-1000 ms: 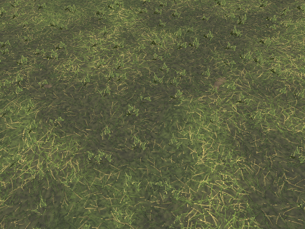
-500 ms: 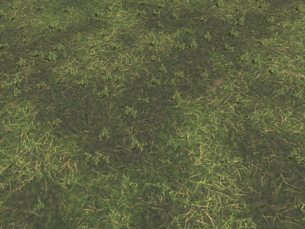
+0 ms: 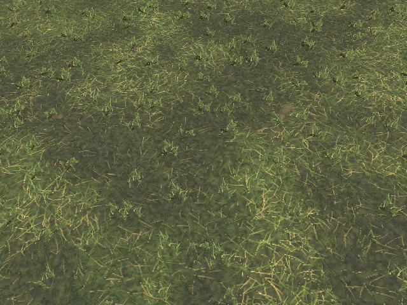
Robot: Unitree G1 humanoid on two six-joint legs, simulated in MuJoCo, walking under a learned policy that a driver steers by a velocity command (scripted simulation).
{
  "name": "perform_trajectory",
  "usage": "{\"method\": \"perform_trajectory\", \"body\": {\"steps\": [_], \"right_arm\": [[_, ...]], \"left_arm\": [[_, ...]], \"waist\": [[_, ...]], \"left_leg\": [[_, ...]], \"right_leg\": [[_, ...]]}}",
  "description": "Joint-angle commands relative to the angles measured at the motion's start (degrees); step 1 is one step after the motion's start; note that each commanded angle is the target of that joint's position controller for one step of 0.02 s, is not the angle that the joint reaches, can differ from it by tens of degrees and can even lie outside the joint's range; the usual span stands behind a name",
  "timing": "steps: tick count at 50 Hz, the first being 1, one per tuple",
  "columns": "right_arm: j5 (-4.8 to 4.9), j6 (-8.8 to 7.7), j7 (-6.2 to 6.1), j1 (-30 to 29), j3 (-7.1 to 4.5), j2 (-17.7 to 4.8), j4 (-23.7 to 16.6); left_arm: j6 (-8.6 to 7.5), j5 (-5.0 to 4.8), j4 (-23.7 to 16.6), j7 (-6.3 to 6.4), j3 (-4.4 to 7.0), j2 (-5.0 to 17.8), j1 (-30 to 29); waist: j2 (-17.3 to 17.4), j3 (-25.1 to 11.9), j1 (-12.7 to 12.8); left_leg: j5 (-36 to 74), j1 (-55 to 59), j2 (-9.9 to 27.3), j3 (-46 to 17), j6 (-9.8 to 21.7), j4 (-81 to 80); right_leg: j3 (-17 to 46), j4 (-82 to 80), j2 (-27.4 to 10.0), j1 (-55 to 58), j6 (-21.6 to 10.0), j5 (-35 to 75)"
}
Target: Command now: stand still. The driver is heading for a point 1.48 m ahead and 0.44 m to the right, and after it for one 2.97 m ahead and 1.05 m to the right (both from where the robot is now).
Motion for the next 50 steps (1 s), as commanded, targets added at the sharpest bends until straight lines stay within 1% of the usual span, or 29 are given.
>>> {"method": "perform_trajectory", "body": {"steps": [1,15,33,34,35,36,37,38,39,40,41,42,43,45,46,47,48,49,50], "right_arm": [[0.01,-0.38,-0.19,1.4,-0.72,-5.6,-0.9],[0.07,-0.35,-0.39,2.7,-0.09,-5.1,1.1],[0.14,-0.42,-0.60,4.4,0.28,-4.7,1.9],[0.09,-0.37,-0.62,5.5,0.50,-3.8,2.4],[0.28,-0.35,-0.67,5.4,0.53,-3.6,2.5],[0.53,-0.57,-0.68,4.8,0.39,-3.9,2.0],[0.61,-1.18,-0.52,2.9,0.34,-4.2,0.8],[0.76,-2.15,-0.18,0.6,0.48,-4.1,-0.7],[1.07,-3.17,0.25,-1.2,0.43,-4.2,-1.8],[1.33,-3.97,0.70,-2.2,0.16,-4.6,-2.4],[1.56,-4.69,1.13,-1.9,-0.12,-4.9,-2.6],[1.81,-5.35,1.54,-1.6,-0.26,-5.0,-2.7],[1.98,-5.93,1.85,-2.2,-0.38,-5.0,-3.1],[1.95,-6.60,2.34,-2.2,-0.44,-4.1,-2.9],[1.95,-6.64,2.60,-0.2,-0.54,-3.6,-2.2],[1.96,-6.46,2.71,3.4,-0.91,-3.8,-0.6],[1.89,-6.08,2.56,7.6,-1.46,-4.4,1.0],[1.95,-5.81,2.27,12.5,-2.10,-5.5,2.2],[1.55,-5.94,1.77,19.7,-3.29,-10.1,2.9]], "left_arm": [[-0.38,-0.02,-1.2,0.11,0.90,5.6,2.7],[-0.26,-0.08,-0.4,0.01,0.62,4.9,4.6],[-0.15,-0.16,0.1,0.00,0.53,4.3,6.3],[-0.10,-0.09,0.7,0.06,0.42,3.9,7.3],[0.07,-0.38,0.8,0.23,0.80,4.9,7.7],[0.22,-0.87,0.6,0.49,1.59,7.3,8.0],[0.18,-1.23,0.6,0.68,2.18,9.2,9.8],[-0.16,-1.33,0.3,0.77,2.92,11.1,10.6],[-0.72,-1.08,-0.1,0.84,3.34,11.8,10.3],[-1.41,-0.63,-0.5,0.73,3.35,11.1,10.2],[-1.99,-0.61,-0.9,0.52,3.25,10.1,9.9],[-2.32,-1.07,-1.5,0.32,3.20,9.5,9.2],[-2.40,-1.57,-2.1,0.20,3.20,9.3,8.5],[-2.06,-1.92,-2.6,0.02,3.47,10.4,7.9],[-1.74,-2.16,-2.8,-0.08,3.59,11.0,7.6],[-1.45,-2.33,-3.0,-0.19,3.62,11.2,7.6],[-1.43,-2.29,-3.3,-0.29,3.48,11.0,7.5],[-1.81,-2.11,-4.1,-0.42,3.01,9.9,5.9],[-2.40,-1.32,-5.7,-0.96,1.75,5.7,3.4]], "waist": [[-0.2,0.1,0.0],[-0.2,0.4,-0.1],[-0.2,0.8,0.0],[-0.7,-0.6,0.0],[-1.8,0.2,0.3],[-4.4,1.6,0.9],[-7.1,3.5,2.0],[-9.5,5.7,2.8],[-9.3,8.1,2.9],[-8.2,9.0,3.0],[-6.6,8.7,2.4],[-5.2,7.8,1.8],[-4.7,6.6,1.6],[-5.8,4.2,1.0],[-6.0,3.4,-0.3],[-5.6,2.4,-1.8],[-4.8,1.4,-3.4],[-3.3,0.3,-6.1],[7.9,-1.9,-9.0]], "left_leg": [[7.4,2.0,1.6,-0.6,2.0,-3.3],[7.5,1.6,1.7,-0.2,1.6,-3.6],[7.6,1.3,1.9,0.1,1.1,-3.7],[3.3,1.9,1.1,1.1,1.1,-3.4],[-3.1,0.5,-0.4,2.9,1.3,-1.4],[-10.7,-2.9,-2.3,5.3,1.7,2.9],[-13.7,-8.4,-2.4,6.6,2.0,8.0],[-12.6,-12.5,-0.5,6.8,2.6,13.6],[-11.6,-16.0,2.1,5.7,3.1,18.6],[-13.8,-20.5,3.9,4.4,3.6,23.5],[-14.7,-24.0,5.4,3.7,4.1,25.9],[-14.0,-24.9,6.4,3.7,4.6,23.8],[-12.5,-22.9,6.6,4.5,4.8,18.9],[-8.6,-12.9,4.3,8.3,4.0,9.9],[-4.5,-6.0,2.5,10.6,3.5,5.3],[0.0,1.4,0.6,12.4,2.9,2.4],[0.8,7.8,-0.9,13.0,2.6,1.3],[-0.2,14.3,0.6,10.2,3.4,-0.3],[-7.9,20.5,12.5,-6.7,7.2,-8.5]], "right_leg": [[3.3,-6.8,-3.4,-3.5,-1.0,4.2],[3.4,-7.3,-3.3,-3.0,-1.3,5.5],[3.6,-7.6,-3.2,-2.4,-1.6,6.8],[3.6,-8.6,-3.0,-1.9,-1.7,0.5],[4.6,-10.0,-3.2,-2.4,-2.5,-9.5],[8.1,-12.1,-5.1,-2.8,-4.5,-20.2],[15.1,-15.9,-10.0,-2.2,-7.6,-29.3],[23.3,-19.9,-16.3,-2.5,-11.1,-33.3],[28.4,-22.2,-20.4,-3.1,-13.6,-31.7],[30.2,-22.7,-22.1,-0.9,-14.7,-27.5],[29.6,-22.1,-22.4,2.3,-14.5,-23.2],[26.6,-21.5,-21.2,4.6,-13.1,-19.1],[22.5,-21.0,-19.2,5.3,-11.4,-15.0],[14.5,-19.0,-14.6,1.7,-9.4,-9.3],[11.7,-17.3,-13.0,-2.2,-8.9,-9.3],[10.2,-14.9,-11.7,-6.5,-8.7,-9.7],[9.5,-12.1,-10.5,-10.2,-8.1,-9.5],[7.6,-5.9,-8.9,-14.2,-6.7,-5.4],[0.4,14.7,-3.7,-20.9,-2.9,-3.2]]}}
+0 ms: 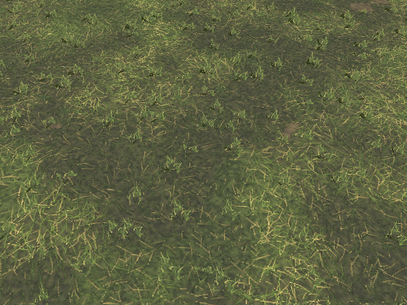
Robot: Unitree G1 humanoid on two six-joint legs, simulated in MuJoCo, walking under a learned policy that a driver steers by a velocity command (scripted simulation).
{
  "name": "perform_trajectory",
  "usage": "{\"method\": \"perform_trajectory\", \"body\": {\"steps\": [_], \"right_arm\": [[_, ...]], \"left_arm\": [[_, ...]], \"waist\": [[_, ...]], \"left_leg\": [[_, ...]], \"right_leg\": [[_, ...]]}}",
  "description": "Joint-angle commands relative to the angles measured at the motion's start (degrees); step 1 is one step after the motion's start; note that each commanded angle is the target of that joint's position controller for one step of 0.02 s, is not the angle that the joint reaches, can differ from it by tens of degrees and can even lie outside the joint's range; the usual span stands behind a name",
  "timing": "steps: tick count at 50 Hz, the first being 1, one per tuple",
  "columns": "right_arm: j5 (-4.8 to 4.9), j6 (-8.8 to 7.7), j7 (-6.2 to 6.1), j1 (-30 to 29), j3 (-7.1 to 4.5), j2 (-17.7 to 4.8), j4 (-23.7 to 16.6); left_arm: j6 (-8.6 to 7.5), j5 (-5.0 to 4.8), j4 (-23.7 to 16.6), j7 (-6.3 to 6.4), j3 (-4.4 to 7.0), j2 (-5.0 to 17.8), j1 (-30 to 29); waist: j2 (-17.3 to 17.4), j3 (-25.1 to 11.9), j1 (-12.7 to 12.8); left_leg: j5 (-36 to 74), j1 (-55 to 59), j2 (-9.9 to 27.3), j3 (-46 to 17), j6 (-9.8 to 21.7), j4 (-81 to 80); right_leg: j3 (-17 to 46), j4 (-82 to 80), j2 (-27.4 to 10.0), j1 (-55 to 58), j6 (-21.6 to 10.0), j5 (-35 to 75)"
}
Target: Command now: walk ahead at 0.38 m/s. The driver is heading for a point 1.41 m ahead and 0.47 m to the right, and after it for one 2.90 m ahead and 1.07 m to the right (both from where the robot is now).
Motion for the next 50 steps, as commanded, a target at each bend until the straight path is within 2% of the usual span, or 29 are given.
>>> {"method": "perform_trajectory", "body": {"steps": [1,2,3,4,6,9,12,15,18,20,22,23,24,25,26,27,28,32,35,37,39,40,41,42,43,44,45,47,50], "right_arm": [[-1.00,-0.32,0.17,25.6,-3.49,-14.8,4.2],[-1.62,-1.26,0.56,20.3,-2.09,-10.5,3.5],[-1.42,-1.84,0.98,14.1,-1.05,-7.2,1.2],[-1.42,-1.94,1.44,9.5,-0.41,-6.0,-0.5],[-1.60,-1.36,1.69,7.9,0.45,-3.9,-1.4],[-1.94,-0.66,0.79,12.8,0.47,-4.9,-0.4],[-2.03,-0.08,-0.19,13.9,0.44,-6.1,-1.0],[-2.08,0.55,-0.98,15.1,0.53,-6.9,-1.3],[-1.54,1.25,-1.21,16.9,0.46,-6.9,-0.3],[-1.65,1.72,-1.45,14.6,0.07,-7.6,-1.0],[-1.71,2.37,-1.34,12.0,-0.12,-7.9,-2.0],[-2.69,2.10,-1.05,13.3,0.47,-6.5,-3.4],[-2.99,1.71,-0.10,25.3,2.72,1.8,-1.5],[-1.44,1.15,0.35,26.4,1.75,-2.2,0.9],[-0.15,1.22,0.31,19.2,0.79,-5.3,-1.4],[-0.39,1.72,-0.41,13.5,0.63,-5.4,-3.0],[-0.94,2.60,-1.25,11.1,0.16,-5.3,-3.4],[-1.73,5.12,-2.90,13.2,0.66,-0.9,-3.3],[-2.04,6.30,-3.01,10.7,0.28,-2.6,-3.8],[-2.61,6.86,-2.66,9.5,-0.10,-3.1,-3.7],[-3.48,6.92,-2.60,8.9,-0.32,-3.6,-4.0],[-3.23,6.61,-2.90,8.6,-0.69,-5.8,-4.6],[-2.46,6.21,-3.05,8.2,-2.11,-10.4,-3.9],[-2.07,5.38,-3.11,8.9,-2.47,-10.3,-3.8],[-2.09,4.39,-3.21,10.4,-2.88,-10.7,-3.4],[-2.03,3.22,-3.33,9.2,-3.60,-11.5,-3.6],[-2.07,1.99,-3.46,9.2,-3.29,-9.2,-4.1],[-0.95,0.45,-3.43,7.7,-2.75,-6.7,-4.7],[-1.14,0.25,-3.03,7.1,-3.23,-7.9,-4.8]], "left_arm": [[-2.58,0.28,-7.7,-0.50,-1.04,-1.5,-6.0],[-3.38,-1.02,-8.2,-0.49,-0.21,2.6,-7.3],[-3.94,-1.57,-8.8,-0.90,0.14,4.5,-8.9],[-4.07,-0.99,-8.1,-0.96,0.41,4.6,-8.5],[-3.80,0.31,-7.8,-1.06,1.24,5.4,-8.9],[-2.89,0.72,-8.5,-1.50,1.02,3.3,-11.4],[-2.79,0.80,-12.1,-1.58,0.38,1.9,-19.8],[-3.19,0.76,-14.1,-2.14,-0.44,0.6,-26.2],[-3.17,0.46,-15.4,-2.94,-0.51,1.2,-28.2],[-3.35,1.00,-14.4,-3.13,0.42,4.1,-23.8],[-3.77,1.65,-10.1,-2.89,2.12,7.6,-10.9],[-3.66,2.90,-8.3,-2.40,2.69,11.1,-4.3],[-2.88,3.90,-7.8,-2.38,2.34,12.9,-3.5],[-2.30,2.90,-7.7,-2.65,1.51,8.5,-2.4],[-2.03,1.70,-9.0,-2.54,1.07,7.3,-9.7],[-1.93,1.43,-9.9,-2.25,0.32,5.0,-15.7],[-2.13,1.81,-10.2,-2.17,-0.43,3.3,-18.7],[-1.99,4.01,-8.3,-2.01,-0.32,3.8,-20.6],[-1.06,3.01,-8.0,-1.11,0.14,5.6,-20.1],[-0.18,2.07,-7.7,-0.68,0.00,5.4,-20.9],[0.26,1.86,-6.1,-0.47,-0.54,3.9,-18.5],[0.58,1.31,-6.1,-0.36,-0.09,5.2,-17.6],[0.96,0.60,-6.5,0.15,0.35,5.4,-16.4],[0.78,0.41,-7.1,0.51,0.41,5.7,-17.7],[0.27,0.12,-8.2,0.51,0.42,4.2,-19.4],[-0.07,0.20,-8.3,0.31,0.78,4.1,-19.2],[-0.21,0.24,-7.8,-0.05,1.78,6.0,-18.2],[-0.67,-0.15,-7.4,-0.72,1.86,3.7,-16.3],[-0.97,0.30,-8.7,-1.40,1.36,1.1,-20.6]], "waist": [[21.7,-2.0,-9.8],[12.5,2.0,-7.1],[9.0,5.9,-5.2],[7.1,6.6,-3.3],[7.0,6.7,-1.9],[6.6,6.2,-2.5],[5.3,7.4,-3.8],[6.0,8.2,-5.2],[7.8,6.9,-4.4],[9.3,3.3,-0.9],[8.2,-4.4,5.6],[3.0,-12.0,6.6],[-12.7,-22.9,0.5],[-7.6,-28.6,2.7],[-4.7,-18.0,1.6],[0.1,-10.4,0.3],[1.9,-6.0,-1.1],[-3.6,-3.4,-4.8],[-3.8,-5.8,-4.1],[-3.9,-3.2,-4.8],[-3.3,0.4,-4.9],[-1.5,3.2,-3.9],[6.4,5.6,-2.6],[10.9,6.8,-4.0],[17.0,6.1,-4.9],[19.8,6.0,-4.8],[15.8,4.9,-4.4],[10.9,3.7,-2.9],[9.4,2.4,-3.8]], "left_leg": [[-14.0,30.2,22.2,-42.1,12.8,-20.6],[-22.0,25.6,23.8,-45.0,14.1,-21.7],[-20.6,21.4,21.1,-38.0,11.7,-21.9],[-13.9,18.6,17.9,-30.7,9.7,-22.4],[-0.1,14.9,13.1,-19.7,6.9,-23.3],[15.6,15.1,10.8,-12.7,7.4,-23.4],[21.9,14.0,10.1,-9.3,7.8,-24.3],[32.8,10.5,7.9,-4.7,6.1,-23.0],[39.2,14.2,9.4,-4.1,5.6,-19.0],[47.0,18.5,10.4,-4.7,4.1,-13.1],[51.6,19.4,7.4,-3.3,1.5,1.8],[33.8,8.4,4.2,-2.6,-0.4,15.8],[-18.4,-9.2,-4.9,-2.9,-3.6,39.1],[-23.5,-10.0,-5.1,-12.6,-3.7,46.7],[-20.4,-13.7,-1.8,-10.2,-3.8,47.0],[-16.0,-14.1,0.9,-7.7,-4.2,43.5],[-13.1,-11.8,2.7,-7.2,-4.7,39.9],[-10.8,1.2,3.3,-4.6,-4.9,20.8],[-1.0,5.9,3.0,-3.7,-4.3,10.6],[5.5,10.3,1.8,-2.2,-3.1,4.7],[2.1,10.6,2.3,-2.7,-1.1,-0.2],[-6.6,7.4,4.0,-4.7,0.7,-3.9],[-20.5,0.7,4.7,-6.4,2.5,-7.8],[-27.3,-1.1,7.0,-10.5,4.1,-14.2],[-29.4,2.6,12.6,-18.0,6.0,-20.6],[-26.0,5.2,18.2,-24.5,8.2,-23.0],[-22.2,9.2,20.0,-25.7,9.0,-22.8],[-14.6,14.5,20.0,-21.7,7.9,-21.1],[-4.6,13.7,16.5,-11.1,4.8,-21.2]], "right_leg": [[-1.1,31.0,5.0,-37.0,-2.0,-8.8],[4.4,40.9,0.6,-41.9,-3.2,-7.3],[5.3,42.6,-2.2,-44.0,-4.7,-0.7],[4.1,41.3,-4.3,-42.3,-4.7,4.8],[2.7,35.4,-6.6,-37.5,-3.7,11.0],[-0.2,31.1,-6.6,-37.6,-1.3,15.9],[-1.5,20.0,-5.8,-38.1,0.3,21.2],[-5.2,8.2,-2.1,-29.8,0.6,26.7],[-4.2,3.5,-0.5,-25.2,-0.9,28.0],[-3.1,1.8,1.1,-20.2,-3.0,25.9],[-3.9,-2.8,2.5,-5.4,-5.4,32.3],[4.0,2.2,-6.4,11.7,-8.2,54.4],[23.6,4.2,-23.9,30.9,-20.8,72.2],[30.3,-1.1,-23.1,28.3,-22.3,60.8],[22.9,-4.6,-20.5,18.1,-19.3,50.3],[17.5,-7.8,-17.4,8.1,-16.2,42.7],[13.7,-10.3,-15.5,-0.5,-14.8,39.6],[4.9,-14.1,-10.2,-15.4,-13.2,34.7],[6.1,-15.9,-10.6,-15.9,-12.6,15.4],[6.0,-17.2,-9.1,-20.6,-9.6,-2.7],[5.9,-17.4,-6.8,-23.1,-5.1,-15.1],[6.0,-14.5,-5.1,-23.2,-4.0,-16.4],[1.2,-11.1,-1.0,-22.2,-2.8,-16.2],[-1.7,-3.8,1.5,-21.8,-1.8,-13.2],[-5.0,6.9,4.5,-24.9,-0.9,-6.1],[-3.6,17.8,3.5,-27.9,-1.6,-2.1],[0.1,25.6,1.5,-33.4,-2.2,-3.2],[3.5,28.4,-1.3,-38.4,-3.2,-0.5],[-1.6,19.6,-2.5,-32.5,-1.7,4.5]]}}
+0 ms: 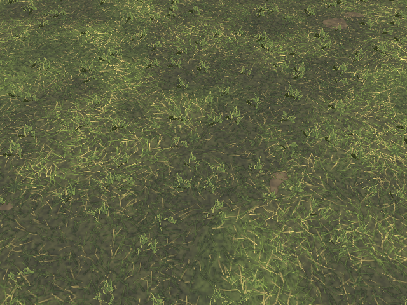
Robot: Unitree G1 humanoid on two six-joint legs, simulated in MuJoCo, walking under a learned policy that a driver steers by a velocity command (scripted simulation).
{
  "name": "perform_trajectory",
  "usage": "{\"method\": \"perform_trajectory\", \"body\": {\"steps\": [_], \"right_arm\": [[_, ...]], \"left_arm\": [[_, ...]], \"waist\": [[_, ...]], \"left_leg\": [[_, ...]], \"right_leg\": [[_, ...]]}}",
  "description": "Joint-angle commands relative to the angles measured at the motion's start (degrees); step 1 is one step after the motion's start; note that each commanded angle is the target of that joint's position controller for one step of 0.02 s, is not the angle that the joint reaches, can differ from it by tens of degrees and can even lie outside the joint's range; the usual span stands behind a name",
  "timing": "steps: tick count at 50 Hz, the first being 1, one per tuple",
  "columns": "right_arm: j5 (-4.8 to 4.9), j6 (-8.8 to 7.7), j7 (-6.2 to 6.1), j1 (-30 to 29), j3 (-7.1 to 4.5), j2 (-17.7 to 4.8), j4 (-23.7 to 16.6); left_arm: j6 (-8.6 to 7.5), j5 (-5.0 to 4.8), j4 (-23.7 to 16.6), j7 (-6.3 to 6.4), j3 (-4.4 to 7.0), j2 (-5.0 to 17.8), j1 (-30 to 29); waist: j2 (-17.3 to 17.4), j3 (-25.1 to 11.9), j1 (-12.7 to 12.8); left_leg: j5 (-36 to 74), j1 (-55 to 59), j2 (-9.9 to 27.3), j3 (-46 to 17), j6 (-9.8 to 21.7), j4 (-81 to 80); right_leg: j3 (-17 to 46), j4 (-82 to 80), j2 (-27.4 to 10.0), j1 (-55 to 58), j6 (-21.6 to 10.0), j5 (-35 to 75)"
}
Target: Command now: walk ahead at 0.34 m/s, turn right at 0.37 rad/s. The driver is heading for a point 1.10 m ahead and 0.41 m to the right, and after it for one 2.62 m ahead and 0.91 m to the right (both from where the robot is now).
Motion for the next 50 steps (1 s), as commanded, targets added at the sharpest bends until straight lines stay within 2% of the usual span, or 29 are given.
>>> {"method": "perform_trajectory", "body": {"steps": [1,4,6,7,8,9,10,11,12,13,14,16,18,22,26,29,30,31,32,33,34,35,36,37,38,40,42,46,50], "right_arm": [[0.02,-1.20,0.16,-0.3,-1.98,-8.9,-2.3],[0.75,-0.88,0.88,-0.1,-3.13,-11.9,-2.4],[1.34,-0.44,1.36,-1.6,-3.40,-12.2,-2.8],[1.22,-0.28,1.55,-2.2,-3.27,-11.7,-3.2],[0.59,-0.23,1.76,-2.7,-2.75,-10.4,-3.6],[-0.73,-0.41,2.08,-4.6,-1.62,-7.1,-5.2],[-1.41,-2.14,2.07,-7.9,-0.01,-1.9,-10.8],[0.85,-3.97,2.48,-10.9,-0.51,-5.6,-11.2],[1.88,-5.12,3.14,-11.9,-0.69,-7.4,-11.7],[1.05,-5.55,3.20,-11.1,-0.88,-8.4,-10.7],[-0.27,-5.51,2.94,-10.6,-1.24,-8.7,-10.1],[-0.71,-4.53,2.90,-11.0,-1.50,-8.0,-10.6],[-0.95,-3.84,2.92,-13.8,-1.15,-6.5,-11.9],[-0.41,-3.70,3.90,-23.7,0.31,-3.3,-15.6],[0.37,-3.68,4.47,-26.9,0.03,-5.8,-18.2],[0.28,-4.28,4.52,-23.7,-0.75,-8.4,-18.2],[0.07,-4.50,4.26,-18.5,-1.55,-9.8,-17.0],[-0.63,-4.64,3.94,-9.8,-2.36,-11.8,-15.5],[-0.98,-4.12,3.40,0.4,-3.04,-15.7,-14.8],[-1.66,-3.68,4.11,1.0,-3.38,-17.5,-13.2],[-0.85,-3.46,4.15,-2.1,-1.80,-10.3,-14.9],[-0.37,-3.13,3.88,-5.4,-0.98,-7.1,-15.6],[-0.80,-2.86,3.97,-8.4,-0.67,-7.0,-15.6],[-1.21,-2.67,4.02,-9.9,-0.51,-6.2,-15.1],[-1.70,-2.77,3.95,-10.4,-0.44,-6.2,-14.7],[-1.16,-3.31,4.01,-10.1,-0.82,-6.7,-13.9],[-0.92,-3.64,3.82,-9.7,-1.42,-8.3,-13.2],[-0.92,-3.01,3.40,-8.9,-2.02,-10.2,-12.6],[-0.02,-1.97,3.39,-4.1,-2.24,-11.7,-11.1]], "left_arm": [[-1.05,0.29,-5.4,-0.88,-0.14,0.2,-8.2],[-0.15,0.26,-6.4,-1.60,-0.32,1.0,-8.1],[0.35,0.19,-5.6,-1.76,0.08,2.1,-4.5],[0.64,0.27,-4.5,-1.68,0.65,3.0,-1.3],[0.89,0.00,-3.0,-1.37,1.94,5.1,4.5],[0.92,-0.48,-1.9,-0.73,4.04,10.4,11.8],[0.17,-0.11,-2.4,-0.82,5.09,17.7,16.6],[-1.25,0.75,-2.1,-1.20,3.76,14.0,16.9],[-2.23,0.94,-3.4,-1.24,2.76,10.5,14.0],[-2.51,0.99,-4.9,-1.37,2.09,8.2,9.9],[-2.33,0.87,-6.4,-1.37,1.67,7.2,6.1],[-2.10,0.97,-7.4,-0.82,1.04,5.6,4.6],[-2.06,0.72,-7.2,0.20,1.39,7.0,6.3],[-1.83,0.34,-7.0,1.24,2.09,8.5,9.3],[-1.77,-0.52,-6.1,1.40,2.41,7.9,11.7],[-0.97,-0.02,-6.7,1.68,3.05,8.5,11.2],[-0.76,0.27,-7.4,1.55,2.89,7.9,10.6],[-0.66,0.83,-8.9,1.15,2.24,6.4,8.9],[-0.77,2.35,-10.5,0.98,1.07,3.3,9.5],[-1.60,-0.61,-11.9,0.61,-0.04,-0.7,19.3],[-1.50,-1.70,-9.9,0.95,1.18,6.4,16.9],[-1.23,-1.29,-11.2,0.91,1.89,9.1,10.2],[-0.98,-0.66,-11.7,1.07,1.91,8.1,7.7],[-0.84,0.14,-12.3,0.93,2.13,7.4,6.1],[-0.40,-0.11,-12.6,0.56,2.20,6.2,7.0],[0.46,-0.44,-13.7,0.25,1.78,3.9,6.5],[0.92,-0.04,-15.3,0.23,1.58,3.5,4.0],[0.42,0.07,-17.0,-0.91,1.09,3.2,-0.5],[-0.19,0.37,-19.7,-2.20,0.00,1.8,-8.7]], "waist": [[8.2,3.3,-1.2],[9.2,4.2,-0.9],[7.9,4.5,1.4],[6.6,4.0,2.9],[4.3,1.6,5.7],[-6.6,-0.8,9.2],[-22.2,-4.4,9.0],[-13.1,-4.4,9.6],[-10.9,-1.3,8.0],[-5.3,0.1,5.9],[-2.4,1.4,4.0],[-3.2,2.0,1.9],[-2.3,3.1,1.7],[-4.0,5.0,4.3],[-4.7,5.2,4.7],[-5.7,3.6,2.7],[-5.7,0.4,0.2],[-4.8,-6.8,-4.1],[3.4,-16.4,-6.8],[25.2,-22.0,-0.4],[14.7,-15.1,-2.0],[8.0,-7.3,-2.9],[3.0,-3.0,-1.2],[3.0,-0.3,-0.1],[4.9,0.4,1.4],[5.7,1.6,1.9],[4.3,2.8,2.0],[3.4,3.6,0.8],[2.4,5.9,-2.5]], "left_leg": [[-6.0,5.3,12.6,-9.1,8.3,-12.7],[-8.2,0.6,12.3,-4.9,8.7,-11.3],[-10.8,-3.0,12.5,-2.9,7.9,-7.8],[-9.9,-5.4,11.8,-1.2,7.1,-4.1],[-4.0,-8.4,10.3,1.6,5.6,4.2],[1.0,-16.9,6.1,7.4,1.6,25.2],[-17.8,-37.9,-4.7,3.6,-1.7,45.4],[-17.5,-45.0,-2.4,-5.8,0.3,54.2],[-12.5,-47.9,0.0,-6.9,2.5,54.8],[-7.6,-44.9,2.0,-7.0,3.4,51.8],[-3.4,-40.8,3.3,-7.3,3.4,46.1],[0.7,-34.0,3.4,-6.7,2.5,38.4],[5.5,-32.1,1.5,-5.2,0.8,30.2],[18.0,-23.3,-3.4,-3.1,-0.1,11.0],[20.6,-19.7,-3.5,-6.4,0.8,5.0],[13.7,-15.1,-3.8,-6.1,2.5,3.9],[12.1,-7.7,-4.7,-4.8,3.9,2.7],[11.4,6.3,-0.7,-7.8,6.7,4.7],[7.3,22.5,10.1,-19.5,9.5,6.2],[-6.2,36.2,21.9,-48.6,18.2,-2.7],[-14.9,30.9,19.7,-46.5,15.7,-5.1],[-11.6,22.1,17.2,-35.0,12.8,-5.7],[-3.2,13.6,14.9,-28.0,11.9,-6.9],[1.8,8.0,12.9,-23.2,11.6,-8.4],[3.8,4.6,11.7,-19.1,11.2,-10.0],[6.6,2.0,11.3,-14.1,12.3,-12.8],[10.0,2.0,12.0,-10.7,13.3,-14.5],[15.5,4.3,10.5,-1.8,12.2,-15.0],[15.3,6.3,10.5,2.7,11.3,-14.4]], "right_leg": [[-1.1,-5.7,-3.6,-7.6,1.0,2.6],[-4.6,-12.0,-2.5,1.0,1.2,1.9],[-6.7,-16.5,-1.1,7.9,0.1,5.1],[-8.1,-17.2,0.5,12.9,-0.7,4.9],[-7.9,-18.3,2.0,20.7,-2.4,4.0],[6.8,-24.8,-6.0,30.0,-6.6,-0.6],[41.5,-37.7,-19.2,41.9,-17.7,-9.0],[45.8,-40.4,-21.7,42.5,-19.2,-11.4],[40.0,-38.4,-20.2,40.8,-16.8,-6.3],[32.8,-37.3,-17.5,36.2,-14.3,-0.2],[27.3,-37.6,-15.4,30.4,-12.6,5.3],[21.6,-39.8,-12.8,24.7,-11.5,13.7],[17.2,-40.5,-10.8,22.4,-11.3,20.6],[12.8,-40.2,-7.4,16.1,-8.8,20.3],[17.3,-37.6,-9.8,19.7,-7.2,17.1],[20.0,-31.4,-11.1,24.5,-6.1,24.5],[19.2,-25.6,-8.9,24.4,-5.0,31.8],[17.5,-13.8,-5.4,19.5,-3.4,31.4],[12.2,3.6,0.0,9.7,-1.3,14.4],[10.6,20.6,5.1,-10.3,1.1,-15.6],[12.6,26.3,0.1,-15.5,1.2,-12.0],[10.3,25.6,-2.0,-16.2,1.2,-6.2],[8.9,23.8,-4.4,-13.2,1.5,-2.0],[8.8,20.8,-6.0,-11.6,1.5,0.2],[8.7,19.2,-7.5,-8.9,1.4,1.4],[7.3,16.8,-8.5,-8.8,1.7,2.3],[7.4,13.3,-9.2,-11.7,2.3,5.5],[5.6,1.4,-8.8,-12.2,2.8,17.3],[1.3,-10.0,-6.6,-8.9,1.9,20.5]]}}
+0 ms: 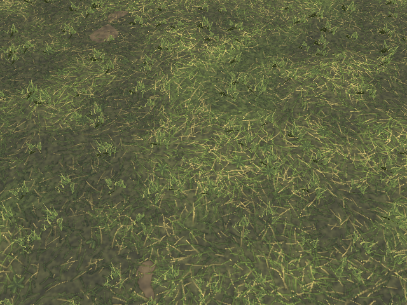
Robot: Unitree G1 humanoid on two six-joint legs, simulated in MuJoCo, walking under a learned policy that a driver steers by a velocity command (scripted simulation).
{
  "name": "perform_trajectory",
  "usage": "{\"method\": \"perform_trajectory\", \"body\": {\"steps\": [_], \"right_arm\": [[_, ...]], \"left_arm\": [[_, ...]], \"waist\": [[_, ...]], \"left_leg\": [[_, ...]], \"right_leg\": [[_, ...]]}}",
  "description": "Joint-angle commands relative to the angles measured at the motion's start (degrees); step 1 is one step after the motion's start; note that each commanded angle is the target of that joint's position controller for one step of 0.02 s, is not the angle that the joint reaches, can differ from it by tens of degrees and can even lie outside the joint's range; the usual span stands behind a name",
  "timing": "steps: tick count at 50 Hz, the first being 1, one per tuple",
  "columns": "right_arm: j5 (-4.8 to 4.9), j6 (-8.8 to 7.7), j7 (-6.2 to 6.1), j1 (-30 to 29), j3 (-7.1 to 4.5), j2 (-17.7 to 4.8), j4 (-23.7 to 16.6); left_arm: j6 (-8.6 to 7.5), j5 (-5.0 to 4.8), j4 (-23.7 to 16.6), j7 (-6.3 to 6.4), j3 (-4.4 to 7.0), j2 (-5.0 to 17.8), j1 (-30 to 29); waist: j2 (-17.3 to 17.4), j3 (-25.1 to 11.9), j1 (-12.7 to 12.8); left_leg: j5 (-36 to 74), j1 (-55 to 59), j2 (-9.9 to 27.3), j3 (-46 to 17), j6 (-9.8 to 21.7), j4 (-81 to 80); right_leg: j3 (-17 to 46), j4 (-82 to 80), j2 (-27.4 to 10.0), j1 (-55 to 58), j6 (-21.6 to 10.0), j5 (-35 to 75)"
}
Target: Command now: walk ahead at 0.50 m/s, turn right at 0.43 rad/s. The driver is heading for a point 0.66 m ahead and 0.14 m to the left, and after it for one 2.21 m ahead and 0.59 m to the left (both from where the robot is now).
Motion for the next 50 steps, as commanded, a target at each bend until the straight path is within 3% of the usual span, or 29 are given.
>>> {"method": "perform_trajectory", "body": {"steps": [1,3,5,6,7,8,9,10,11,12,13,14,18,23,26,29,31,33,34,35,36,37,38,39,40,42,45,47,50], "right_arm": [[0.91,-0.16,-0.02,-0.8,-1.91,-9.7,-3.1],[1.65,0.62,0.07,0.5,-2.20,-10.8,-2.1],[2.11,1.37,-0.11,-0.1,-2.42,-12.3,-1.7],[2.22,1.80,-0.29,-1.1,-2.21,-12.3,-1.6],[1.62,1.85,-0.61,-0.4,-1.30,-10.4,-1.7],[-0.32,1.33,-0.55,1.1,0.42,-5.7,-3.9],[0.35,-0.30,0.02,4.6,1.72,-2.8,-4.3],[2.65,-1.36,0.59,-0.4,0.28,-8.2,-4.8],[3.65,-1.67,0.78,-4.0,0.37,-8.2,-5.8],[2.73,-1.50,0.38,-4.9,0.45,-7.4,-5.4],[1.77,-0.80,0.19,-4.8,0.01,-7.6,-4.9],[1.76,0.19,0.36,-2.7,-0.02,-7.0,-4.1],[1.84,2.55,-0.07,-3.4,0.21,-4.5,-4.1],[1.28,1.88,0.90,-9.6,0.61,-3.1,-6.2],[1.13,1.71,1.94,-15.1,1.47,-1.7,-8.6],[0.43,1.45,3.39,-17.6,1.47,-1.9,-11.4],[0.40,1.43,4.17,-14.0,0.52,-3.8,-12.1],[0.61,1.49,3.70,-1.1,-1.85,-8.5,-9.6],[0.32,1.76,2.36,4.2,-3.23,-12.6,-9.1],[-0.59,2.20,1.29,2.5,-3.57,-17.8,-10.1],[-1.04,2.13,1.71,3.9,-2.98,-15.9,-12.4],[-0.62,2.47,1.77,0.7,-2.56,-13.1,-13.7],[0.84,2.75,1.57,-3.2,-1.93,-10.3,-14.0],[1.42,3.17,1.22,-5.9,-1.35,-8.6,-14.5],[0.80,3.54,0.88,-7.5,-1.18,-8.2,-15.1],[-0.31,3.87,0.70,-8.8,-1.43,-8.7,-15.9],[-0.12,4.38,-0.28,-8.2,-2.12,-10.6,-16.1],[0.48,5.44,-1.09,-8.6,-2.26,-11.0,-16.6],[0.70,6.86,-1.89,-9.4,-2.15,-10.6,-17.6]], "left_arm": [[-0.91,0.06,-5.5,-0.97,-0.70,0.7,-5.9],[-0.97,0.11,-6.7,-1.33,-0.55,1.7,-7.6],[-1.01,0.46,-6.8,-1.47,0.36,3.8,-5.0],[-1.02,0.58,-4.9,-1.34,1.59,5.7,2.1],[-0.86,0.44,-1.7,-0.71,3.49,9.3,11.9],[-0.47,0.75,-0.3,0.44,5.02,15.3,20.2],[-0.87,0.44,-0.9,0.21,4.50,17.0,18.8],[-1.38,0.80,-1.2,-0.29,2.90,11.7,17.2],[-1.76,1.03,-1.0,-0.31,2.21,9.2,14.3],[-2.09,1.03,-1.0,-0.37,1.62,7.4,10.3],[-2.49,1.35,-1.1,-0.44,0.99,5.1,7.5],[-2.89,1.73,-1.1,-0.42,0.78,4.3,5.9],[-4.84,2.34,1.2,0.20,1.35,5.2,6.1],[-4.98,2.20,3.0,1.37,1.28,5.8,6.9],[-4.53,1.74,4.8,1.85,1.56,6.7,10.0],[-2.59,1.24,5.5,2.68,1.81,7.8,10.2],[-1.29,0.82,4.8,3.66,2.17,9.5,9.1],[-0.37,0.44,3.7,4.33,2.20,10.1,6.7],[-0.93,1.06,2.9,4.23,1.57,8.8,7.5],[-2.03,4.27,1.5,3.04,-0.74,0.4,15.1],[-3.36,2.29,1.7,1.91,-0.80,4.8,15.9],[-3.61,0.12,0.4,1.62,0.08,8.0,9.2],[-3.35,0.28,-0.9,2.07,-0.06,7.6,5.7],[-2.59,1.18,-0.6,2.84,0.05,7.3,4.4],[-1.58,1.50,-0.9,3.28,0.41,7.8,5.1],[-0.22,1.80,-1.0,3.60,0.39,6.7,7.3],[0.27,2.35,-1.2,4.31,-0.21,4.9,6.9],[0.70,2.20,-1.5,4.38,-0.27,5.0,5.4],[0.98,1.72,-2.7,4.05,-0.26,5.0,1.6]], "waist": [[4.1,2.2,0.1],[4.8,3.1,0.6],[6.7,0.6,3.7],[6.8,-3.8,8.2],[5.7,-9.7,12.4],[-4.8,-17.2,13.7],[-12.7,-25.5,9.6],[-5.7,-21.7,11.7],[-4.9,-14.1,11.0],[-0.5,-9.6,8.6],[-1.3,-7.1,6.8],[-2.3,-6.1,5.1],[-0.6,-2.2,3.9],[-0.6,0.7,6.0],[0.4,3.0,8.6],[-0.2,3.4,8.6],[-3.1,-1.0,6.1],[-3.2,-8.0,-0.8],[2.3,-12.6,-3.4],[18.3,-19.4,4.2],[12.0,-33.1,0.9],[6.2,-27.9,-0.9],[2.3,-19.0,0.7],[0.0,-12.9,2.6],[1.1,-10.4,4.7],[3.9,-8.9,6.8],[5.3,-11.2,6.7],[6.4,-12.7,6.1],[8.6,-10.9,4.8]], "left_leg": [[15.3,-1.8,16.0,-5.2,9.3,-5.3],[18.2,2.1,17.9,-5.4,9.0,-3.4],[33.9,4.5,18.4,-4.0,7.9,3.2],[42.6,3.0,16.8,-1.6,6.5,12.2],[41.4,-4.4,14.2,0.4,4.3,24.6],[16.7,-23.2,9.6,1.7,0.9,46.0],[-19.7,-37.1,0.6,-8.3,-0.9,61.7],[-17.9,-43.1,3.6,-14.9,-0.2,65.5],[-14.1,-45.1,6.1,-13.9,0.9,64.2],[-9.3,-42.8,8.8,-13.9,1.1,59.7],[-6.2,-39.6,10.3,-14.4,1.0,56.3],[-3.6,-36.2,11.1,-15.0,0.9,55.2],[4.4,-38.0,10.1,-17.2,-0.6,49.4],[20.6,-38.8,7.3,-15.3,-0.5,32.4],[22.3,-39.8,6.6,-12.5,0.5,25.6],[16.9,-39.8,4.3,-8.5,1.8,21.3],[11.2,-33.9,0.7,-5.5,3.4,21.3],[13.1,-17.8,-3.2,-5.2,6.2,17.0],[30.3,-3.5,1.7,-13.1,9.2,14.7],[61.9,17.1,17.0,-35.0,19.1,22.3],[53.8,23.7,23.2,-50.8,26.8,16.4],[46.6,18.6,20.0,-43.4,23.7,13.7],[39.2,9.9,16.9,-37.8,20.6,11.9],[35.3,0.6,14.7,-34.6,18.9,9.6],[33.0,-7.0,13.3,-32.9,18.2,7.5],[33.6,-14.8,11.3,-30.4,17.5,5.8],[37.0,-16.2,9.5,-28.0,16.3,7.2],[28.7,-16.1,8.3,-28.6,14.6,7.7],[11.1,-17.3,6.6,-31.5,12.3,6.9]], "right_leg": [[-2.6,-6.6,1.4,3.0,-0.9,0.9],[-3.5,-9.5,2.6,2.9,-2.3,-4.1],[-5.9,-12.0,5.5,9.4,-4.3,-9.2],[-7.7,-15.3,8.0,20.1,-5.8,-6.7],[-6.8,-14.9,9.0,36.1,-7.4,-3.6],[13.5,-14.7,-4.5,55.6,-12.7,-3.8],[41.4,-25.3,-15.5,63.7,-21.3,-10.1],[36.6,-27.3,-14.4,61.1,-18.9,-10.7],[26.0,-27.1,-12.4,53.6,-16.4,-6.8],[19.2,-28.0,-9.9,45.1,-14.2,-3.1],[14.5,-29.8,-8.1,39.0,-13.1,0.1],[11.6,-32.2,-7.1,35.0,-12.5,0.3],[3.0,-37.9,-6.6,31.1,-12.2,4.4],[-7.1,-39.6,-4.3,33.3,-8.7,5.9],[-9.7,-39.4,-5.8,37.7,-8.0,7.4],[-12.3,-32.1,-7.0,43.1,-6.7,24.5],[-13.0,-23.9,-7.0,45.6,-5.1,41.8],[-13.8,-6.4,-4.6,42.1,-2.2,44.4],[-14.1,9.8,-0.9,31.7,1.3,26.3],[-10.5,31.3,9.5,9.3,5.4,-36.7],[3.3,41.3,11.8,4.1,5.4,-40.1],[5.3,39.8,8.5,1.7,4.1,-34.6],[3.8,35.0,6.3,-0.7,3.7,-29.7],[3.0,31.1,4.7,0.4,4.1,-27.1],[3.3,28.2,4.0,4.2,4.2,-25.3],[2.2,22.6,4.2,8.8,4.7,-24.1],[1.6,13.7,5.5,10.0,6.3,-20.0],[2.2,9.7,6.1,10.5,6.9,-15.8],[2.9,3.2,7.2,11.1,7.0,-12.7]]}}
Keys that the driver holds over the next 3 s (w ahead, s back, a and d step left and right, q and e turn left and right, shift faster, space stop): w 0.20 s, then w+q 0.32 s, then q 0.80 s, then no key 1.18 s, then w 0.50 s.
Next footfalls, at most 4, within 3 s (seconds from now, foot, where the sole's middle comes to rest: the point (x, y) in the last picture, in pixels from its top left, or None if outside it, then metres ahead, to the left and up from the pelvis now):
0.14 right None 0.25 -0.15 -0.78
0.68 left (181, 277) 0.56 0.07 -0.78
1.16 right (237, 245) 0.66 -0.13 -0.78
1.54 left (176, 297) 0.50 0.09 -0.78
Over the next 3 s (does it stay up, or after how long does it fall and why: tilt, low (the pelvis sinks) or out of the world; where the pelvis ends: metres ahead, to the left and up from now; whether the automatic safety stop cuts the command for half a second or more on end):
stays up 0.61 0.08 -0.02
